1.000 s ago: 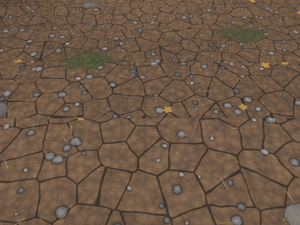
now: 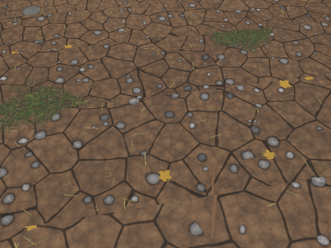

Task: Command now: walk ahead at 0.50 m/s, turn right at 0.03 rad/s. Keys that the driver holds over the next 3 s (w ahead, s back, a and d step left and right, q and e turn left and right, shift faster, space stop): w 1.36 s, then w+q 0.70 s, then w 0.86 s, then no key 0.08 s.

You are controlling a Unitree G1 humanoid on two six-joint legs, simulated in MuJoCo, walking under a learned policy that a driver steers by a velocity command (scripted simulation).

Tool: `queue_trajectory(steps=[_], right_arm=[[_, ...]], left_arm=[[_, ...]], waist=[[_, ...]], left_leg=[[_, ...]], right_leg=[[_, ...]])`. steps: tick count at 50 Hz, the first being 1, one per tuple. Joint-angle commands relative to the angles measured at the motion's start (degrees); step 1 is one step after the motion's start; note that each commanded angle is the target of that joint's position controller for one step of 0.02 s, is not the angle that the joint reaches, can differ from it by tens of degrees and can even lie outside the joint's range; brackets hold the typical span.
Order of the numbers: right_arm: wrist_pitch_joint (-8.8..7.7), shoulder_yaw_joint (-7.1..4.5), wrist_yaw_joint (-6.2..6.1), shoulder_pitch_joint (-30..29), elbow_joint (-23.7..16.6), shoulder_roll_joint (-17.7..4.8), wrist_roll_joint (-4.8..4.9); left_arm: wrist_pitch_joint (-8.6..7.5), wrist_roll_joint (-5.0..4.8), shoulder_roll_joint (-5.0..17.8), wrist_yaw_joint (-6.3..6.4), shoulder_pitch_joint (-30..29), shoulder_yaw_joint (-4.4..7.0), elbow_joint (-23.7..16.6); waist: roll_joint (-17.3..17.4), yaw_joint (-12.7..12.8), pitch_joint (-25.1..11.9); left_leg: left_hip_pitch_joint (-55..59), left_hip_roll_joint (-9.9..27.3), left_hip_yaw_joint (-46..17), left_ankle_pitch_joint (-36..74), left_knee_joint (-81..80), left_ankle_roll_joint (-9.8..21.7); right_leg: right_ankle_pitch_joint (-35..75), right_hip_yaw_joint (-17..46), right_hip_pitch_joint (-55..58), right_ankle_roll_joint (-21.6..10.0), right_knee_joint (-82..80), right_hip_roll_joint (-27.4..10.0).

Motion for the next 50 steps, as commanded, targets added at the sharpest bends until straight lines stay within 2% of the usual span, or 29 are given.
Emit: queue_trajectory(steps=[1, 2, 3, 4, 6, 8, 11, 16, 18, 19, 20, 21, 22, 24, 27, 31, 33, 34, 36, 39, 41, 42, 43, 44, 45, 46, 47, 48, 50], right_arm=[[-0.02, -2.09, -1.66, 8.2, -0.5, -11.4, -0.67], [-1.13, -0.95, -1.01, 6.3, -0.8, -7.8, -1.16], [-2.15, 0.04, -0.98, 3.1, -0.4, -4.9, -1.15], [-2.58, 0.24, -1.46, 1.5, -0.7, -5.0, -0.73], [-2.62, 0.01, -3.32, 5.2, 0.5, -6.3, -1.38], [-1.96, -0.36, -4.26, 8.7, 2.0, -7.7, -0.24], [-0.67, -1.25, -4.54, 13.5, 3.7, -8.9, 1.35], [1.89, -2.25, -3.94, 17.8, 5.0, -9.3, 0.73], [2.19, -2.43, -3.7, 14.9, 4.0, -9.8, 0.86], [1.91, -2.08, -3.68, 12.4, 2.5, -9.0, 0.44], [0.59, -0.28, -3.32, 17.4, 1.2, -4.2, -0.27], [-0.83, -0.34, -2.48, 17.4, 1.7, -5.6, -0.04], [-1.37, -1.89, -2.31, 13.0, 0.1, -9.9, 1.47], [-0.99, -2.2, -3.09, 6.3, -1.8, -9.0, 1.07], [1.04, -2.11, -4.02, 9.7, -0.9, -5.9, 0.17], [0.57, -1.97, -4.23, 0.8, -4.3, -5.4, -0.86], [0.08, -1.5, -3.76, -0.7, -4.5, -3.8, -1.2], [-0.03, -2.27, -3.18, 3.6, -2.2, -5.3, -0.85], [0.02, -2.47, -2.76, 0.8, -3.1, -6.2, -0.82], [-0.58, -2.26, -1.92, -5.5, -5.8, -6.4, -0.52], [-1.23, -2.49, -0.72, -3.6, -6.0, -7.0, -0.06], [-1.48, -3.11, -0.39, 2.7, -4.3, -8.2, 0.12], [-1.99, -4.21, -0.03, 13.6, -0.4, -9.6, -0.21], [-2.42, -5.53, -0.3, 21.2, 1.5, -14.2, -0.7], [-2.4, -4.93, -0.29, 18.3, 0.1, -15.3, 0.47], [-2.39, -3.62, -0.04, 19.8, -0.2, -11.6, 1.7], [-2.46, -3.26, 0.16, 18.0, 0.7, -9.8, 1.75], [-2.55, -2.72, 0.27, 14.3, -0.9, -8.7, 1.56], [-2.47, -1.56, -0.26, 8.4, -2.6, -6.5, 0.67]], left_arm=[[-0.91, 0.37, 5.6, 1.91, -2.2, 0.31, -9.6], [0.0, 1.58, 5.6, 1.91, -3.3, 0.49, -8.6], [0.22, 1.38, 5.0, 1.38, -4.4, 1.24, -8.4], [-0.18, 2.17, 4.3, 0.98, -7.8, 1.3, -9.6], [-1.23, 4.54, 1.8, 0.22, -13.4, 0.95, -11.3], [-1.51, 3.96, -1.2, -0.84, -14.4, 0.01, -11.5], [-0.95, 2.94, -0.7, -2.33, -21.0, -0.04, -13.2], [-1.07, 2.8, 0.7, -4.43, -27.6, 0.58, -15.7], [-1.24, 3.27, 3.5, -4.27, -18.5, 2.16, -13.5], [-1.23, 3.81, 7.2, -3.76, -6.6, 3.67, -10.5], [-1.2, 4.01, 13.4, -3.31, 2.0, 5.25, -9.0], [-0.81, 2.88, 10.1, -3.22, 3.3, 4.41, -8.0], [-0.3, 2.9, 8.0, -2.71, -1.9, 3.54, -8.5], [-0.2, 3.7, 5.3, -2.73, -10.1, 2.61, -9.4], [-1.69, 3.87, 3.8, -3.26, -12.9, 2.28, -8.7], [-2.0, 3.53, 7.4, -1.94, -9.9, 3.18, -5.8], [-1.78, 3.66, 8.4, -1.56, -8.6, 3.59, -4.1], [-2.11, 4.67, 9.5, -1.64, -7.3, 4.04, -3.5], [-2.28, 3.57, 7.6, -1.77, -6.8, 3.48, -2.7], [-1.52, 3.39, 6.9, -1.84, -3.3, 3.22, -1.5], [-0.93, 3.31, 7.8, -1.97, -4.2, 3.49, -2.1], [-0.56, 2.93, 8.4, -2.0, -7.1, 3.48, -3.3], [-0.53, 2.01, 8.5, -1.94, -11.1, 3.41, -4.3], [-1.09, 1.87, 7.0, -1.6, -10.9, 2.94, -5.5], [-1.84, 2.84, 1.6, -1.54, -2.0, 1.59, -5.0], [-3.26, 1.28, 2.7, -1.73, -0.8, 1.54, -4.4], [-3.18, -0.49, 5.8, -1.38, -7.6, 2.42, -6.9], [-2.73, 0.44, 6.6, -1.02, -13.0, 2.4, -8.5], [-1.02, 2.09, 5.2, -1.88, -13.2, 2.4, -9.0]], waist=[[3.5, -2.8, -8.7], [0.1, -1.5, -5.4], [2.6, 1.1, -1.4], [5.9, 1.2, 2.4], [8.4, -1.1, 2.2], [8.3, -1.8, -1.2], [4.3, -5.0, 1.2], [3.7, -6.6, 3.4], [5.1, -1.1, -2.3], [3.9, 4.0, -9.7], [-6.8, 4.6, -19.9], [-12.1, 4.8, -23.9], [-9.4, 3.9, -13.3], [-0.5, 0.2, -2.5], [-1.9, -4.3, -1.6], [-1.3, -3.1, 0.6], [-1.8, -3.1, -1.7], [-1.8, -3.9, -5.5], [-1.5, -3.0, -2.5], [-2.1, -0.8, 1.2], [-3.4, -2.3, 0.7], [-4.2, -5.6, -1.5], [-2.5, -11.2, -4.8], [6.3, -14.0, -7.1], [19.0, -7.3, -8.3], [19.4, -7.4, -8.2], [12.8, -6.8, -2.9], [5.3, -6.2, -0.3], [3.6, -2.3, 0.7]], left_leg=[[27.5, 28.6, -40.5, 9.5, -17.8, 17.8], [17.6, 25.1, -31.9, 9.9, -16.3, 15.6], [10.2, 19.7, -24.8, 8.0, -17.2, 10.9], [6.0, 15.3, -17.8, 15.2, -18.4, 8.7], [0.9, 8.7, -7.6, 26.9, -21.9, 8.1], [7.5, 9.6, -6.5, 33.9, -22.0, 8.6], [18.6, 13.3, -8.7, 30.3, -22.0, 7.8], [29.6, 15.4, -10.0, 31.2, -16.4, 7.8], [26.7, 12.5, -7.5, 45.6, -6.5, 6.5], [16.5, 9.4, -5.4, 40.6, 6.8, 4.4], [-4.2, 0.1, -1.9, 12.6, 32.3, 0.4], [-13.2, -2.1, -8.9, -20.8, 39.9, 0.3], [-19.2, 1.2, -9.0, -18.7, 42.5, 0.2], [-17.1, 5.6, -6.4, -10.2, 35.2, -0.3], [-7.4, 8.4, -6.4, -5.4, 26.9, -1.5], [-9.2, 8.5, -5.8, 7.5, 12.1, -2.5], [-2.1, 6.2, -3.6, 14.8, 7.7, -3.0], [2.6, 5.6, -3.7, 21.7, 14.5, -3.0], [-2.3, 6.5, -4.5, 19.2, 15.3, -2.1], [-9.3, 6.4, -3.5, 10.1, 13.4, -0.4], [-5.6, 5.3, -1.9, 3.2, 10.7, 0.8], [4.3, 3.4, -0.3, 2.4, 7.4, 1.8], [17.5, 1.3, 2.2, 6.3, 3.1, 2.6], [27.8, 7.4, -6.0, 8.0, -4.0, 6.4], [33.3, 18.7, -27.1, 6.8, -9.5, 13.8], [35.3, 22.7, -37.5, 12.5, -15.3, 18.0], [32.5, 23.2, -37.5, 7.8, -16.3, 18.1], [26.9, 22.5, -33.5, 7.9, -15.1, 16.3], [16.3, 19.2, -25.1, 7.9, -16.5, 13.9]], right_leg=[[13.6, -6.2, -31.7, -0.1, 7.3, -5.7], [16.4, -3.5, -26.6, -2.1, -2.1, -8.0], [23.5, -1.5, -23.7, -4.4, -14.7, -9.4], [28.1, -2.1, -21.9, -3.7, -28.2, -9.7], [40.9, -7.8, -9.3, -1.6, -50.0, -6.7], [46.8, -9.0, -4.3, -0.6, -62.1, -4.4], [47.5, -9.3, -8.1, -1.9, -71.4, -3.3], [36.9, -10.8, -10.9, -6.1, -76.4, -1.4], [37.0, -13.1, 5.6, -8.7, -78.6, 1.6], [43.5, -7.2, 24.6, -12.0, -75.4, -3.1], [37.5, 16.6, 47.0, -21.7, -77.8, -18.2], [30.4, 31.9, 50.5, -24.3, -86.0, -23.0], [24.4, 25.9, 43.3, -21.3, -88.1, -21.2], [30.9, 13.7, 25.5, -17.6, -91.5, -16.2], [36.0, 5.9, 14.0, -16.2, -96.3, -12.6], [42.8, 0.0, 13.0, -15.1, -98.3, -10.9], [51.1, -5.8, 10.9, -14.0, -96.0, -8.1], [52.6, -5.8, 10.7, -14.5, -93.3, -10.0], [48.5, -4.8, 12.5, -14.6, -91.8, -11.0], [46.4, -1.4, 19.2, -15.0, -87.5, -13.4], [50.7, -0.3, 19.5, -14.8, -83.0, -14.5], [56.2, -1.6, 15.5, -13.8, -78.0, -12.9], [61.8, -4.2, 10.2, -12.4, -66.7, -9.6], [53.5, -7.8, 0.3, -8.7, -47.2, -3.8], [10.0, -7.4, -13.7, -6.1, -29.6, 3.1], [6.8, -1.8, -21.8, -6.9, -24.7, 3.9], [11.5, -2.7, -29.4, -7.4, -23.0, 1.5], [15.4, -2.7, -28.9, -8.0, -26.4, -1.5], [20.5, -2.6, -21.0, -7.3, -36.3, -5.4]])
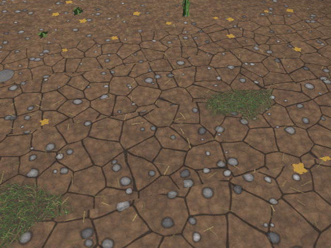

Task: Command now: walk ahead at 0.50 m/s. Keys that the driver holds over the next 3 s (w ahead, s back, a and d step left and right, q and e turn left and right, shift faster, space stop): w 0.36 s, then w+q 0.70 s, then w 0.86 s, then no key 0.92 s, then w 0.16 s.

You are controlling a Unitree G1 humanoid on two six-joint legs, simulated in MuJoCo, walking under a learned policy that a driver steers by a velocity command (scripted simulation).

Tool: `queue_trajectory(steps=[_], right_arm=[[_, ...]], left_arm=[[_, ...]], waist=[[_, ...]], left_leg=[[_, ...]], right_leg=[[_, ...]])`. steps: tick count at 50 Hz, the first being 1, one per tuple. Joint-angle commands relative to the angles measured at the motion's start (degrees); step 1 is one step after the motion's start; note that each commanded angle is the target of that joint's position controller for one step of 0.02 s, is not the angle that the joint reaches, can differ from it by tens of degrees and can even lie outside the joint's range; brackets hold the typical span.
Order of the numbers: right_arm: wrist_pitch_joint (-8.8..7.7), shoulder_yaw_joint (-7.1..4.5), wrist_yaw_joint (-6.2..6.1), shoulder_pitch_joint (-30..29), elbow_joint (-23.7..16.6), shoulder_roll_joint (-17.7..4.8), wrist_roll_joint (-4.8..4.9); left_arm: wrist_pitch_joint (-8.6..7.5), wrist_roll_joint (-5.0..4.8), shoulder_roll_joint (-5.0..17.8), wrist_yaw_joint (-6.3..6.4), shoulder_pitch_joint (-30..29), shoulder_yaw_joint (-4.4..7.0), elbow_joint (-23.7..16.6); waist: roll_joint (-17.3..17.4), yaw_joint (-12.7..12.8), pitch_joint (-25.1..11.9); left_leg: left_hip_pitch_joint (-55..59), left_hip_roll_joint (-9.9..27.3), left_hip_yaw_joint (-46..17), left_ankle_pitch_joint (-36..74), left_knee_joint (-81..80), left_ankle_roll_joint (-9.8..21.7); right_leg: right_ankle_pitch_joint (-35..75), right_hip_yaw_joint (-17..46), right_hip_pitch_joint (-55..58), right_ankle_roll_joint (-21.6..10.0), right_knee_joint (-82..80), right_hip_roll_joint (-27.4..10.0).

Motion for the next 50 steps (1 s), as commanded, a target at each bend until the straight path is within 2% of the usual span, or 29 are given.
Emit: queue_trajectory(steps=[1, 2, 4, 6, 7, 9, 13, 16, 17, 18, 19, 20, 21, 22, 23, 24, 25, 27, 29, 33, 39, 42, 44, 45, 46, 47, 48, 49, 50], right_arm=[[-0.36, -0.53, -0.9, -1.1, -3.7, -6.3, -0.57], [0.08, -1.06, -1.83, -0.7, -3.0, -7.6, -1.02], [-0.35, -1.41, -2.7, 2.4, -2.1, -8.7, -1.95], [-1.31, -0.81, -4.16, 9.0, -0.6, -6.8, -0.33], [-1.54, -0.46, -4.86, 9.5, -0.4, -5.6, 0.38], [-0.76, -0.81, -5.19, 9.6, -0.6, -6.4, -0.21], [0.72, -1.01, -5.08, 12.2, 0.1, -4.8, 0.46], [2.43, -0.87, -5.98, 13.9, 0.5, -4.3, 0.61], [2.87, -0.98, -5.97, 14.1, 1.1, -4.2, 0.77], [3.34, -1.23, -5.6, 12.8, 1.4, -5.3, 0.47], [3.16, -1.48, -5.02, 12.8, 1.3, -5.2, 0.43], [2.27, -0.66, -3.85, 17.9, 1.2, 0.0, 0.22], [0.57, 0.05, -3.07, 22.4, -0.1, -2.7, 1.9], [-0.49, -0.44, -2.97, 20.2, -1.2, -5.3, 2.54], [-1.46, -0.95, -3.68, 11.7, -4.6, -6.1, 3.95], [-0.5, -1.32, -5.62, 6.7, -5.1, -7.5, 3.16], [1.37, -1.28, -6.37, 6.2, -5.1, -5.5, 1.88], [3.65, -1.14, -6.31, 8.8, -3.4, -2.4, -0.29], [3.67, -1.52, -5.89, 4.8, -5.5, -2.5, 0.03], [3.04, -1.11, -4.21, -4.1, -8.3, -1.1, -0.15], [3.75, -0.74, -1.3, -17.3, -14.8, -0.1, -0.18], [3.78, -1.03, 0.0, -18.7, -17.3, -0.6, -0.05], [3.87, -2.41, 0.07, -12.0, -16.7, -3.7, -0.18], [3.87, -4.02, -0.31, -2.9, -14.6, -6.7, -0.1], [4.38, -6.04, -1.62, 6.6, -12.7, -12.7, -0.19], [3.43, -6.07, -1.51, 3.8, -13.8, -16.8, 0.62], [3.28, -4.92, -1.5, 7.6, -14.1, -12.4, 0.11], [2.91, -4.32, -1.69, 4.3, -13.7, -10.5, -0.39], [2.7, -3.93, -1.81, 0.4, -14.6, -9.4, -0.26]], left_arm=[[0.28, 0.85, 4.4, -0.65, -5.4, 0.97, -7.5], [0.3, 1.38, 2.6, -1.01, -7.2, 0.35, -8.2], [-0.08, 2.11, 3.0, -1.86, -6.0, 0.47, -6.7], [-1.2, 0.76, 4.4, -2.73, -15.0, 1.01, -9.4], [-2.09, 1.82, 3.5, -3.62, -19.0, 0.37, -10.4], [-2.61, 2.57, 0.8, -5.23, -20.0, -0.18, -9.8], [-1.56, 0.74, 1.9, -6.0, -23.0, -0.4, -10.0], [-1.36, 0.99, 1.8, -5.71, -20.8, -0.95, -8.1], [-1.59, 1.52, 2.2, -5.37, -16.3, -0.62, -6.0], [-1.57, 1.94, 3.3, -4.94, -6.4, 0.2, -2.2], [-1.18, 2.69, 5.5, -4.34, 4.2, 1.17, 1.0], [-1.23, 3.51, 8.1, -4.45, 10.3, 1.12, 3.0], [-0.58, 2.22, 10.3, -3.95, 13.8, 1.98, 3.2], [0.88, 1.57, 10.7, -3.59, 13.9, 2.68, 3.1], [0.98, 2.28, 12.6, -2.82, 9.9, 3.34, 2.3], [0.49, 3.18, 8.9, -2.3, 2.6, 2.09, 0.6], [-0.3, 3.79, 6.9, -2.11, -3.8, 1.19, 0.3], [-1.56, 3.39, 3.4, -2.56, -6.2, 0.46, 1.3], [-2.51, 3.45, 4.6, -1.7, -4.7, 0.74, 2.8], [-1.59, 2.48, 5.2, 0.77, 0.1, 1.42, 5.3], [0.45, 1.58, 6.9, 1.5, 4.8, 1.75, 7.9], [1.42, 1.54, 9.1, 1.62, 4.6, 2.28, 8.1], [2.06, 1.4, 11.5, 2.05, 3.4, 2.92, 7.5], [2.17, 1.13, 11.8, 2.11, 2.0, 2.87, 7.1], [1.76, 2.29, 10.7, 2.11, 1.3, 2.36, 5.5], [-0.28, 3.65, 3.2, 0.35, 6.5, -0.07, 3.2], [-2.6, 1.56, 8.6, -0.82, 0.0, 1.21, 2.3], [-3.36, -0.14, 9.6, -0.91, -4.3, 1.66, 0.5], [-3.58, 0.68, 8.8, -0.39, -5.3, 1.5, 0.4]], waist=[[3.3, 2.0, 4.5], [3.6, 2.0, 4.5], [1.1, 1.6, 2.1], [3.3, -1.9, 4.9], [4.4, -3.0, 5.8], [3.3, -3.8, 4.7], [4.4, -5.2, 8.2], [3.8, -5.4, 9.1], [3.0, -3.5, 7.3], [2.3, 1.6, 3.5], [0.5, 6.5, -1.0], [-12.0, 6.1, -9.8], [-18.4, 6.5, -17.4], [-15.6, 7.5, -19.7], [-11.0, 6.3, -17.8], [-2.6, 3.7, -12.0], [-2.0, -0.8, -4.1], [-1.7, -3.2, 0.8], [-4.6, -2.6, 2.5], [-2.6, 0.7, 2.5], [0.2, 4.9, 7.3], [-1.8, 3.9, 6.7], [-4.4, -0.1, 2.4], [-3.1, -5.3, -2.1], [4.0, -8.8, -8.4], [14.9, -1.7, -14.8], [10.2, -6.5, -17.6], [8.7, -5.7, -8.9], [2.3, -3.1, -4.0]], left_leg=[[6.6, 17.0, -22.7, 15.2, -21.1, 12.9], [4.5, 15.6, -19.7, 18.0, -21.9, 12.4], [7.2, 14.4, -15.6, 24.9, -18.9, 12.0], [14.8, 12.6, -14.2, 14.8, -18.3, 9.5], [11.6, 10.6, -12.2, 9.6, -17.5, 8.4], [-1.7, 7.2, -6.5, 4.2, -16.1, 6.5], [4.1, 9.2, -8.3, -0.8, -5.9, 5.3], [15.6, 10.2, -10.5, 3.6, 5.1, 4.1], [16.5, 9.2, -10.0, 7.9, 11.9, 4.1], [12.6, 7.4, -8.0, 13.7, 22.9, 3.7], [0.4, 4.1, -7.1, 7.4, 38.7, 1.9], [-21.1, -1.8, -8.4, -27.7, 62.4, -0.6], [-32.2, 0.6, -14.8, -25.1, 67.0, -1.1], [-36.4, 2.4, -15.6, -22.7, 68.0, -1.7], [-39.8, 3.3, -15.4, -7.0, 57.5, -0.8], [-37.1, 5.2, -10.9, 1.0, 55.8, -1.2], [-31.1, 6.6, -11.4, 7.0, 49.0, -3.0], [-23.1, 9.3, -13.0, 6.4, 38.5, -4.4], [-21.7, 9.3, -13.2, 10.8, 31.0, -4.3], [-23.5, 7.1, -11.1, 22.5, 15.0, -1.1], [-25.4, 4.5, -4.1, 22.8, 2.8, 1.5], [-21.6, 2.3, 0.2, 14.4, -0.3, 3.3], [-9.5, -1.8, 4.0, 9.5, -1.4, 5.5], [4.2, -3.3, 3.2, 14.0, -5.4, 7.6], [22.8, 5.1, -11.6, 18.5, -5.9, 11.8], [38.8, 17.8, -43.3, 9.0, -13.5, 22.3], [41.2, 18.5, -47.3, 3.0, -18.8, 21.7], [35.0, 17.3, -39.3, 7.4, -19.7, 18.9], [25.7, 14.8, -32.8, 14.4, -19.9, 16.8]], right_leg=[[5.4, 2.8, -14.9, 0.0, -8.4, -6.5], [8.3, 0.5, -12.5, 0.8, -12.5, -6.5], [21.9, -0.7, -12.9, 1.1, -14.1, -6.7], [30.5, 0.6, -22.2, 0.8, -26.4, -6.4], [40.6, -0.3, -17.3, 0.8, -36.1, -6.0], [56.6, -4.9, 2.7, 0.0, -43.1, -1.4], [52.6, -2.8, 1.9, -0.8, -47.1, -2.5], [49.4, 0.2, -2.4, 0.2, -56.5, -6.3], [50.3, -0.6, 2.4, 0.1, -59.2, -6.6], [52.4, -2.8, 14.3, -0.5, -60.8, -5.4], [54.0, -1.0, 32.0, -2.2, -56.5, -8.2], [75.9, 3.1, 55.5, -4.8, -36.5, -14.9], [78.3, 9.9, 65.4, -7.7, -28.5, -20.9], [65.5, 15.0, 62.9, -10.3, -32.6, -22.9], [29.2, 22.2, 53.2, -14.5, -44.6, -27.5], [15.6, 27.5, 40.1, -13.9, -53.5, -27.1], [26.3, 25.0, 24.6, -13.7, -54.7, -26.4], [31.1, 14.3, 13.3, -10.4, -55.8, -21.1], [34.3, 8.4, 11.9, -8.3, -58.4, -18.1], [42.2, -1.0, 21.2, -4.4, -59.1, -15.4], [40.9, -8.5, 30.7, -1.9, -58.7, -16.1], [50.2, -11.1, 34.5, -1.4, -54.3, -17.1], [68.0, -13.5, 34.1, -0.6, -44.2, -16.4], [67.2, -15.0, 29.5, 0.9, -32.9, -14.6], [48.2, -16.0, 14.6, 3.4, -13.2, -11.2], [-8.2, -7.4, -7.6, 5.1, 4.5, 1.2], [-8.1, 2.3, -14.5, 3.8, 7.6, 0.1], [-3.4, 1.6, -18.3, 3.1, 5.0, -2.2], [1.0, 1.5, -15.5, 3.2, -0.3, -4.5]])
Over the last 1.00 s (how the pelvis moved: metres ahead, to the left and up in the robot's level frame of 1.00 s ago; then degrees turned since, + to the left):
0.53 0.05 0.00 0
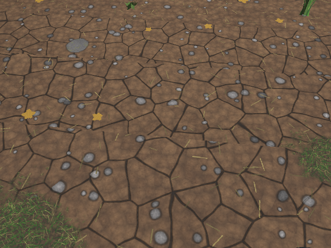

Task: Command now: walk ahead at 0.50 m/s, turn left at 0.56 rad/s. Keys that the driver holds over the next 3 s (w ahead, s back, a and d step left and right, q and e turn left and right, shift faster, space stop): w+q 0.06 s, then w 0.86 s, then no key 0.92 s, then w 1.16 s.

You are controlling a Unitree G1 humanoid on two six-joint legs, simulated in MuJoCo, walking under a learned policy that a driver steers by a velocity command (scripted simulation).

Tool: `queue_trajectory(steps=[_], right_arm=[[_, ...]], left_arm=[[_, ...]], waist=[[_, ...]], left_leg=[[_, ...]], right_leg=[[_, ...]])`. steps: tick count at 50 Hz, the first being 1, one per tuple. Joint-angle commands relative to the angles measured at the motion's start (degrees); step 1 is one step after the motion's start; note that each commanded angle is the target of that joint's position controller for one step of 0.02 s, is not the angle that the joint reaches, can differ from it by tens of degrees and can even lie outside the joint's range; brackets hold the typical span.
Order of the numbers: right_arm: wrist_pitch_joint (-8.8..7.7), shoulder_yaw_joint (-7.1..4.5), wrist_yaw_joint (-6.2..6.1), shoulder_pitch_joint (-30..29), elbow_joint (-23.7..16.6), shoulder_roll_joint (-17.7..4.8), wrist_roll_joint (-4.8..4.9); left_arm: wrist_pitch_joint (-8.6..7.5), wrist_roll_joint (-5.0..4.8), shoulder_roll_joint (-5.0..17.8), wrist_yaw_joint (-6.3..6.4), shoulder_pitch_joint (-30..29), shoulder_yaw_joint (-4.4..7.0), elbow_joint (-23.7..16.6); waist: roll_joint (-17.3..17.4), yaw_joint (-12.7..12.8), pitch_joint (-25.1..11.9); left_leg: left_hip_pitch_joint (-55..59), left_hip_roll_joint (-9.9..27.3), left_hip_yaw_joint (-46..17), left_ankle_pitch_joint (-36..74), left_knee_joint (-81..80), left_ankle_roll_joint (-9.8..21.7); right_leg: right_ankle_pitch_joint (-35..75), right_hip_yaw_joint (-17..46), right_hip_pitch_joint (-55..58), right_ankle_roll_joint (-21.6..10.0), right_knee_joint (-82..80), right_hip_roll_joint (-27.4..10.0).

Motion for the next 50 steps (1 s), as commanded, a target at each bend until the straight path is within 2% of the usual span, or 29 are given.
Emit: queue_trajectory(steps=[1, 4, 8, 9, 10, 12, 13, 16, 17, 19, 22, 25, 28, 29, 31, 32, 33, 34, 35, 36, 37, 38, 39, 40, 41, 42, 44, 47, 50], right_arm=[[-0.79, -2.42, -0.76, 7.3, -2.2, -7.9, -0.64], [-1.43, -1.73, -1.24, 5.2, -2.6, -6.6, -0.6], [-1.13, -2.33, -2.58, 8.9, -0.2, -8.4, -0.96], [-1.11, -2.67, -2.66, 10.3, 0.2, -9.3, -1.86], [-1.13, -2.38, -2.63, 10.7, 0.3, -8.5, -1.71], [-1.7, -1.87, -2.05, 13.9, 1.0, -7.7, -1.13], [-2.15, -2.05, -2.7, 18.7, 3.3, -7.9, -0.51], [-2.47, -2.42, -3.79, 22.6, 4.6, -9.2, -0.73], [-2.21, -2.13, -4.46, 21.2, 4.3, -9.1, -0.71], [-1.8, -1.24, -5.37, 19.9, 4.6, -7.4, -0.06], [-1.76, -1.31, -5.1, 19.2, 4.1, -8.7, 0.0], [-0.55, -1.42, -5.41, 20.5, 4.7, -8.8, 0.92], [0.4, -0.88, -6.4, 20.5, 5.8, -7.5, 1.16], [0.44, -0.75, -6.2, 21.3, 6.6, -7.3, 1.0], [-0.32, -0.31, -4.59, 19.6, 8.1, -7.0, 1.1], [-1.44, 0.87, -3.2, 26.6, 10.3, 0.0, 0.77], [-2.95, 2.02, -2.78, 34.7, 9.2, -1.0, 2.08], [-3.97, 1.97, -2.83, 32.5, 6.8, -4.1, 3.24], [-3.97, 2.3, -3.64, 22.8, 3.6, -3.9, 3.71], [-3.42, 1.86, -5.1, 16.0, 2.2, -4.8, 2.84], [-2.6, 1.76, -5.69, 13.4, 1.8, -6.7, 2.14], [-1.51, 1.72, -6.02, 12.2, 1.7, -6.2, 0.63], [-1.24, 0.94, -5.41, 11.1, 1.8, -5.7, 0.58], [-1.36, 1.12, -4.84, 9.6, 1.3, -4.0, -0.01], [-1.72, 1.13, -4.6, 6.8, -0.1, -3.4, -1.0], [-2.15, 1.39, -4.23, 4.5, -0.5, -2.1, -2.14], [-2.48, 2.26, -3.23, 3.5, -0.7, 1.0, -1.58], [-2.17, 2.26, -1.61, -3.4, -2.1, 0.5, -0.8], [-2.54, 2.09, -0.09, -8.0, -3.7, 0.8, -1.19]], left_arm=[[-2.78, 0.6, 7.9, 0.32, -4.3, 1.77, -6.3], [-0.11, 1.09, 7.0, 1.08, -2.1, 2.23, -7.1], [0.45, 2.57, 2.9, 0.77, -8.4, 0.56, -9.5], [-0.03, 2.18, 4.1, 0.0, -5.0, 1.0, -7.6], [-0.21, 1.72, 5.1, -0.37, -5.1, 1.28, -7.4], [-0.25, 0.59, 6.9, -0.85, -10.2, 1.86, -9.6], [-0.68, -0.71, 8.4, -1.35, -14.8, 2.34, -11.9], [-2.15, -0.55, 8.5, -2.78, -18.5, 2.38, -14.2], [-2.12, 0.1, 8.0, -3.14, -18.3, 2.29, -14.3], [-2.45, 1.91, 3.9, -4.05, -19.8, 0.95, -14.9], [-2.37, 1.36, 3.1, -4.81, -20.3, 0.19, -15.8], [-2.44, 0.85, 2.7, -5.58, -20.6, -0.43, -16.6], [-1.78, 0.45, 4.6, -4.76, -15.4, 0.25, -14.9], [-1.59, 0.49, 6.0, -4.26, -11.6, 0.89, -13.6], [-1.55, 1.56, 9.1, -3.44, 8.9, 2.49, -7.0], [-1.59, 2.67, 10.0, -3.82, 19.0, 1.76, -3.7], [-0.8, 1.32, 13.6, -4.12, 20.5, 2.54, -2.7], [0.84, -0.63, 15.7, -3.92, 19.9, 3.74, -3.1], [2.15, -1.33, 14.4, -3.01, 17.2, 3.62, -1.9], [2.15, 0.01, 11.0, -2.02, 9.6, 2.16, -4.1], [0.99, 1.65, 9.1, -1.9, 3.9, 0.97, -6.2], [-0.27, 1.95, 7.0, -2.23, 0.6, 0.11, -6.2], [-1.15, 1.53, 3.5, -2.32, -0.5, -1.04, -5.3], [-1.4, 1.29, 2.7, -1.98, -2.1, -1.47, -5.1], [-1.33, 1.47, 4.3, -1.19, -1.1, -0.99, -5.0], [-1.33, 1.58, 4.8, -0.25, 0.6, -0.94, -4.4], [-0.68, 0.68, 5.5, 0.65, 3.8, -0.72, -3.0], [0.39, -0.86, 6.2, 0.97, 8.2, -0.07, -1.6], [2.3, -0.32, 5.3, 1.23, 12.0, -0.12, -0.1]], waist=[[-0.9, -2.8, -7.1], [0.6, 0.7, -7.3], [2.5, -1.2, -7.6], [2.2, -1.1, -10.5], [2.3, -1.3, -9.9], [2.2, -3.0, -6.4], [3.6, -4.6, -3.7], [4.1, -5.9, -1.0], [3.7, -5.0, -0.3], [4.4, -5.8, 0.2], [3.4, -6.6, 1.3], [2.6, -7.8, 1.0], [3.6, -6.6, 1.1], [3.0, -5.7, -0.3], [0.3, 4.8, -9.3], [-13.1, 5.6, -18.2], [-25.3, 2.9, -26.1], [-22.9, 3.9, -30.8], [-10.8, 3.5, -25.7], [-3.7, 2.0, -17.9], [0.6, -0.1, -12.7], [0.4, -1.9, -8.1], [-3.1, -4.1, -4.2], [-6.7, -5.1, -1.2], [-7.9, -3.9, 0.1], [-8.4, -3.0, -0.7], [-7.5, -2.6, -3.9], [-3.9, 0.7, -1.8], [-3.2, 2.4, -1.0]], left_leg=[[24.4, 16.3, -25.7, 12.0, -17.5, 11.5], [14.3, 13.5, -20.6, 17.5, -19.9, 10.9], [11.5, 10.5, -14.3, 24.5, -19.6, 9.0], [12.4, 11.4, -14.3, 25.2, -17.5, 9.0], [13.2, 11.7, -14.9, 23.7, -17.0, 8.7], [18.5, 12.9, -19.2, 13.4, -17.0, 9.3], [27.6, 15.7, -25.2, 5.9, -15.5, 9.6], [37.2, 18.6, -29.7, 2.9, -12.7, 10.3], [30.6, 16.1, -25.1, 1.9, -12.9, 9.5], [17.8, 12.8, -20.1, -2.7, -10.2, 8.0], [12.4, 11.6, -19.1, -4.4, -5.4, 6.7], [13.3, 10.9, -18.1, -5.4, 0.7, 3.9], [20.9, 11.0, -17.8, 1.0, 10.4, 1.4], [22.6, 10.4, -17.4, 5.2, 16.4, 0.7], [9.5, 5.4, -11.7, 7.3, 43.3, -3.1], [-14.4, -2.3, -11.9, -40.4, 72.6, -6.5], [-25.6, -0.4, -15.5, -40.2, 84.8, -8.4], [-31.3, 0.6, -15.1, -34.5, 86.1, -8.9], [-37.2, 3.9, -7.8, -27.8, 81.5, -8.9], [-36.6, 7.1, -3.3, -20.2, 78.3, -8.4], [-31.7, 9.9, -5.6, -15.0, 72.3, -6.9], [-26.8, 11.5, -6.7, -14.5, 67.8, -5.8], [-25.4, 12.8, -9.5, -7.8, 56.5, -3.7], [-22.2, 13.4, -9.0, -3.2, 44.7, -4.2], [-15.8, 11.8, -5.1, 3.0, 32.0, -5.3], [-12.0, 11.0, -3.5, 8.9, 24.1, -6.5], [-6.1, 9.0, -2.5, 15.2, 11.6, -7.2], [-8.0, 7.0, -1.5, 17.5, 1.4, -6.1], [-7.7, 4.6, -0.5, 16.3, -3.9, -3.7]], right_leg=[[6.8, 5.8, -24.2, -0.1, 0.4, -4.0], [9.1, 5.8, -15.2, 2.1, -9.0, -5.3], [23.7, 3.4, -13.3, 3.2, -19.3, -3.5], [31.1, 3.8, -11.3, 2.5, -15.1, -3.1], [31.5, 4.3, -13.3, 2.0, -14.6, -3.5], [30.6, 6.1, -22.6, 0.9, -16.3, -4.4], [28.5, 10.5, -34.1, 0.1, -17.5, -6.1], [25.7, 12.6, -47.1, -0.8, -21.2, -6.6], [31.5, 11.0, -41.7, -0.5, -26.6, -6.0], [47.0, 7.3, -29.0, -0.4, -29.5, -3.7], [48.0, 5.7, -23.5, -1.3, -32.5, -2.2], [49.9, 5.5, -17.6, -0.9, -39.4, -2.1], [50.7, 6.8, -16.2, -0.3, -46.9, -5.7], [51.1, 6.0, -12.1, -0.5, -49.1, -5.9], [55.7, 1.0, 18.2, -2.5, -47.7, -5.1], [75.1, 8.8, 44.7, -7.7, -28.5, -13.6], [84.1, 19.8, 53.2, -11.7, -23.3, -19.8], [57.0, 30.6, 52.4, -16.7, -31.8, -24.3], [26.3, 36.0, 44.6, -18.6, -42.7, -24.1], [18.3, 38.3, 31.8, -17.5, -49.5, -23.4], [20.3, 37.5, 19.4, -19.0, -49.6, -24.6], [26.2, 33.4, 8.3, -17.8, -48.9, -22.8], [26.6, 26.0, 2.6, -13.5, -48.8, -17.8], [30.8, 18.4, -2.5, -11.0, -50.4, -13.0], [34.5, 11.4, -7.0, -10.2, -54.1, -8.2], [40.8, 9.0, -6.9, -10.5, -54.5, -7.1], [48.4, 6.8, -1.7, -10.2, -54.0, -7.3], [49.3, 7.6, 7.8, -8.7, -53.3, -9.6], [54.5, 7.3, 13.8, -6.5, -48.1, -9.6]])
Over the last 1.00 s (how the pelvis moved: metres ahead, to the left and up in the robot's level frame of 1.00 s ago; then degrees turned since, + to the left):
0.55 0.01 -0.16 18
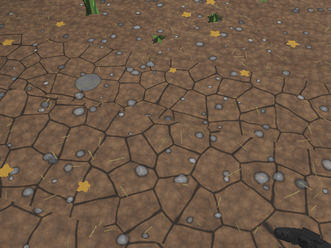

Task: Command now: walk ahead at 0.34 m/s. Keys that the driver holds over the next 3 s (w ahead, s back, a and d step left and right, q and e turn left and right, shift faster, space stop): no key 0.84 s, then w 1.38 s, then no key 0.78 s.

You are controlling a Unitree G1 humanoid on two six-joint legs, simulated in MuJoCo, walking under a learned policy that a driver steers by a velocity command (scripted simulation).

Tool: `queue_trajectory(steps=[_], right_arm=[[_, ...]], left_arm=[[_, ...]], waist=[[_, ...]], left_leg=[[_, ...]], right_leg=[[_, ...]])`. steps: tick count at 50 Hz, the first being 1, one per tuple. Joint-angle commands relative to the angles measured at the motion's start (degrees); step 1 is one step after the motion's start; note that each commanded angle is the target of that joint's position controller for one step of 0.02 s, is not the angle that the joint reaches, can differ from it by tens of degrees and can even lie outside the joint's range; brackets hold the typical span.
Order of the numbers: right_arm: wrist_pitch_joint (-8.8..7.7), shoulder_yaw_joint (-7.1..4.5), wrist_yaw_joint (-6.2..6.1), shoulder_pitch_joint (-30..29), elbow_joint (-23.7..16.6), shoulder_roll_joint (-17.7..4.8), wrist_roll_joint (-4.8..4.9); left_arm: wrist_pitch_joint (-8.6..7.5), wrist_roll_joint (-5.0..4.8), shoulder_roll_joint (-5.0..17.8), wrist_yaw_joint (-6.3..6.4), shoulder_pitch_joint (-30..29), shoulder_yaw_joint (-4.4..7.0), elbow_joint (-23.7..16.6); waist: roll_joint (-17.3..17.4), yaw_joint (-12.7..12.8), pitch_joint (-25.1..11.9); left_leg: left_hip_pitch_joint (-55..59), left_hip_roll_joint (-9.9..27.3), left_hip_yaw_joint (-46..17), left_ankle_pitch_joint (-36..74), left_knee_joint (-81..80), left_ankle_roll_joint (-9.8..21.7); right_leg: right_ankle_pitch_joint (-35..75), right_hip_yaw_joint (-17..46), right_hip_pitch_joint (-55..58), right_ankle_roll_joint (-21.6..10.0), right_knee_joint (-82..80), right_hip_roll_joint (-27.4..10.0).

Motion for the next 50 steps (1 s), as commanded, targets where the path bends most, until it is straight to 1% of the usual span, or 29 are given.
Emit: queue_trajectory(steps=[1, 2, 3, 4, 5, 6, 7, 8, 9, 10, 12, 15, 17, 19, 20, 21, 22, 23, 25, 28, 34, 38, 42, 43, 44, 45, 47, 49, 50], right_arm=[[-1.1, -0.77, 1.69, -2.8, -4.3, -2.2, -0.51], [-1.15, -1.21, 1.86, -0.2, -3.4, -3.1, -0.98], [-1.23, -1.87, 1.69, 5.2, -1.7, -4.4, -1.51], [-1.38, -2.92, 1.23, 13.0, 0.1, -8.3, -2.34], [-0.97, -3.09, 0.91, 18.6, 0.9, -10.7, -2.97], [-0.22, -2.23, 0.94, 19.9, 2.1, -6.9, -1.04], [0.74, -2.04, 0.81, 15.4, 1.5, -6.8, -0.16], [1.44, -1.59, 0.55, 10.0, 0.8, -5.5, -0.4], [1.68, -0.95, 0.54, 5.3, 0.7, -4.0, -0.73], [1.78, -1.14, 0.44, 1.8, 0.3, -4.5, -1.27], [2.06, -1.88, 0.3, -0.2, 0.9, -6.0, -2.36], [2.22, -1.68, -0.59, 0.1, 3.0, -5.4, -1.48], [2.6, -1.24, -0.88, 0.4, 4.5, -4.3, -1.01], [3.08, -1.01, -1.12, 2.7, 6.6, -4.1, -1.15], [3.43, -1.39, -1.62, 5.6, 6.8, -4.6, -0.63], [3.47, -1.45, -2.21, 5.9, 7.6, -5.3, -0.79], [3.44, -1.54, -2.54, 6.5, 8.1, -5.0, -0.76], [3.5, -1.46, -2.76, 7.4, 9.0, -4.2, -0.88], [3.62, -1.46, -2.89, 8.6, 10.3, -4.0, -1.13], [3.57, -1.4, -2.76, 8.3, 11.8, -3.7, -0.71], [3.43, -1.47, -2.87, 8.7, 14.9, -4.9, -0.03], [3.86, -1.49, -3.3, 8.5, 16.8, -5.8, 0.14], [4.29, -1.44, -3.71, 8.3, 18.4, -6.2, 0.26], [4.44, -1.31, -3.73, 9.3, 19.3, -5.6, 0.25], [4.62, -1.36, -3.74, 9.2, 19.8, -5.6, 0.42], [4.64, -1.44, -3.73, 8.6, 19.8, -5.6, 0.52], [3.54, -1.33, -3.43, 3.6, 17.8, -5.7, 0.92], [1.38, -1.21, -2.71, -0.3, 15.9, -5.5, 1.51], [0.4, -1.37, -2.16, -0.1, 15.9, -5.9, 1.67]], left_arm=[[1.17, 0.24, 9.0, 0.4, 3.1, 2.15, -1.3], [1.56, 0.42, 9.4, 0.27, 2.1, 2.34, -1.6], [1.82, 0.25, 9.4, 0.11, 0.8, 2.36, -2.2], [1.4, 1.07, 9.1, -0.1, -0.7, 2.27, -3.4], [0.47, 1.88, 3.9, -0.8, 6.8, 0.45, -2.9], [0.44, 1.3, 5.2, -1.82, 9.3, 0.4, -1.7], [1.04, -0.01, 9.3, -1.97, 5.7, 1.72, -3.0], [2.05, -0.49, 9.2, -1.31, -0.4, 2.01, -4.7], [3.16, -0.09, 7.8, -0.59, -2.8, 2.0, -5.3], [4.39, 0.5, 6.8, 0.14, -2.5, 2.01, -5.4], [5.46, 1.4, 3.5, 0.88, -0.5, 1.38, -4.2], [5.72, 2.11, 3.5, 1.09, 0.3, 1.35, -3.4], [5.84, 3.27, 4.0, 1.02, -1.4, 1.46, -3.8], [5.83, 3.68, 5.8, 1.18, -3.8, 1.41, -5.7], [5.53, 2.93, 10.2, 1.55, -6.4, 2.47, -5.7], [4.95, 2.47, 9.2, 1.72, -8.6, 2.28, -6.1], [4.35, 2.53, 7.0, 1.8, -9.6, 1.63, -5.9], [3.85, 2.33, 6.3, 1.67, -10.2, 1.41, -5.5], [2.92, 1.83, 5.2, 1.55, -9.8, 1.08, -5.0], [2.58, 1.48, 6.0, 1.52, -8.1, 1.2, -3.8], [2.87, 1.09, 5.6, 1.58, -7.0, 1.19, -1.8], [3.27, 0.97, 5.5, 1.55, -7.7, 1.21, -0.7], [3.57, 0.93, 5.1, 1.55, -7.7, 1.18, 0.7], [3.67, 0.91, 4.7, 1.54, -6.5, 1.12, 1.7], [3.86, 0.58, 5.4, 1.59, -6.0, 1.43, 2.3], [3.92, 0.27, 7.1, 1.53, -5.6, 1.98, 2.3], [3.36, -0.16, 10.7, 1.46, -3.7, 3.13, 2.3], [1.74, 0.25, 11.3, 1.51, -3.0, 3.53, 2.3], [0.92, 0.46, 10.5, 1.39, -3.3, 3.44, 2.3]], waist=[[-5.2, -1.3, 1.3], [-5.6, -2.8, -0.5], [-5.0, -5.7, -3.1], [-2.8, -8.7, -8.7], [7.6, -8.2, -20.1], [10.5, -8.4, -27.1], [7.5, -7.8, -21.4], [3.6, -6.8, -14.2], [0.7, -4.7, -8.0], [1.8, -2.4, -5.5], [4.9, -0.9, -4.8], [5.1, -0.2, -8.1], [4.2, -0.1, -6.0], [1.6, -1.1, 0.0], [-6.1, -4.6, 3.3], [-9.0, -4.7, 4.8], [-10.0, -5.2, 4.5], [-10.4, -5.8, 4.1], [-8.2, -5.4, 2.7], [-4.5, -4.4, 1.4], [-1.7, -3.9, -0.9], [-1.9, -4.0, -0.9], [-2.2, -4.2, -0.7], [-2.6, -4.2, -1.8], [-3.8, -4.0, -0.9], [-5.5, -3.6, 1.0], [-9.2, -1.5, 6.9], [-11.5, -0.8, 11.4], [-11.7, -1.2, 11.2]], left_leg=[[5.5, -3.0, 2.2, -1.1, -4.7, 2.5], [9.8, -4.3, 2.8, -2.1, -6.2, 3.6], [17.9, -5.0, 3.2, 4.4, -9.4, 5.0], [33.4, 1.0, -2.5, 29.0, -6.0, 8.1], [53.9, 17.9, -18.4, 47.3, -2.6, 19.6], [57.2, 21.8, -26.2, 45.2, -4.2, 22.9], [50.4, 19.1, -23.5, 30.1, -6.9, 20.3], [41.7, 16.0, -20.0, 18.1, -10.0, 17.5], [31.7, 13.4, -16.1, 11.1, -13.3, 15.3], [23.5, 11.2, -13.6, 4.8, -15.8, 12.9], [14.3, 8.2, -9.1, 0.0, -18.8, 12.0], [13.1, 7.6, -7.8, -12.6, -19.4, 10.8], [10.2, 5.0, -7.0, -29.6, -19.6, 7.1], [9.4, 2.4, -6.6, -37.8, -17.4, 2.9], [14.3, -1.1, -2.7, -35.0, -15.7, 1.2], [18.9, -1.6, -1.5, -30.4, -12.4, 0.1], [21.7, -1.8, -0.9, -25.9, -10.6, -0.1], [23.8, -1.9, -0.3, -22.0, -9.4, -0.1], [24.6, -1.6, -0.3, -17.3, -8.8, 0.1], [24.9, -1.1, -0.7, -13.3, -9.2, -0.2], [26.7, -0.4, -0.8, -6.1, -9.1, -0.7], [27.5, -0.4, -0.7, -4.4, -9.0, -0.9], [28.3, -0.3, -0.5, -4.0, -9.3, -1.0], [28.9, -1.0, 0.6, -9.1, -9.1, -1.1], [27.4, -2.6, 2.5, -17.6, -7.3, -1.0], [24.4, -4.0, 4.3, -25.6, -4.2, -0.8], [13.6, -3.9, 5.1, -30.1, 2.7, 0.3], [7.3, -0.5, 1.5, -30.0, 7.8, 2.0], [5.1, 0.9, 0.3, -31.3, 9.1, 2.8]], right_leg=[[48.9, 7.3, 1.2, -3.2, 1.8, -15.4], [51.8, 7.4, 1.9, -3.1, 5.2, -14.6], [53.5, 6.3, 0.7, -2.1, 11.0, -12.3], [45.3, 4.3, -7.7, 0.1, 22.0, -8.7], [11.1, 4.2, -22.7, 4.1, 44.2, -3.1], [-19.7, 8.8, -26.9, 5.3, 50.9, -1.6], [-19.6, 9.1, -30.4, 5.6, 52.7, -4.3], [-16.9, 6.9, -32.3, 6.0, 50.0, -6.1], [-15.1, 6.0, -30.5, 6.5, 43.8, -7.7], [-12.7, 5.4, -25.1, 6.8, 36.5, -9.0], [-7.3, 2.5, -14.5, 7.4, 27.5, -7.5], [5.0, 2.0, -6.7, 6.2, 18.9, -7.3], [8.4, 1.1, -3.5, 5.0, 14.6, -6.6], [5.0, 4.4, -6.6, 3.0, 6.9, -9.4], [-7.5, 6.5, -16.6, 1.9, 3.3, -9.7], [-12.9, 7.3, -21.4, 1.6, 0.1, -9.5], [-13.0, 7.7, -22.4, 2.2, -1.5, -9.8], [-10.3, 7.7, -22.2, 2.7, -1.7, -9.6], [-4.6, 7.6, -19.4, 2.6, -0.8, -9.3], [4.0, 6.7, -14.6, 2.4, 1.3, -8.7], [17.6, 5.2, -8.8, 1.6, 3.5, -7.7], [23.0, 4.7, -7.3, 1.4, 3.4, -7.2], [25.6, 4.4, -6.2, 1.3, 3.0, -7.0], [19.8, 4.0, -5.4, 1.1, 2.3, -6.6], [10.4, 4.5, -5.8, 0.0, 1.3, -6.5], [-1.0, 7.0, -6.7, -1.9, -0.4, -7.9], [-20.0, 18.8, -6.8, -6.9, -7.9, -16.2], [-17.2, 26.5, -6.9, -10.3, -11.4, -22.1], [-12.1, 26.5, -4.6, -10.6, -10.8, -23.1]])
Over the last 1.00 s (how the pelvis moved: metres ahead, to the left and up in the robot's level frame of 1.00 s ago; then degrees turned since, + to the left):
0.58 -0.12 -0.14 7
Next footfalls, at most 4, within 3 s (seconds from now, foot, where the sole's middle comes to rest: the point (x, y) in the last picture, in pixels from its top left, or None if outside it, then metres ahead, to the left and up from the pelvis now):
0.06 left None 0.23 0.11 -0.77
0.36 right None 0.20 -0.14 -0.77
1.76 right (229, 208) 0.74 -0.20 -0.93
2.20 left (182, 157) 1.01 0.04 -0.93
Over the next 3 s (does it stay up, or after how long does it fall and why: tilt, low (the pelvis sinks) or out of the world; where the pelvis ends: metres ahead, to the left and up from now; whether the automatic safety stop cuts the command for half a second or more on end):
stays up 1.01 -0.08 -0.15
